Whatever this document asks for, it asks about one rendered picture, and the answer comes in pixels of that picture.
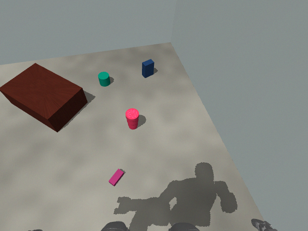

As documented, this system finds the right robot hand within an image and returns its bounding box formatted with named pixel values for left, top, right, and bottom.
left=251, top=219, right=277, bottom=231

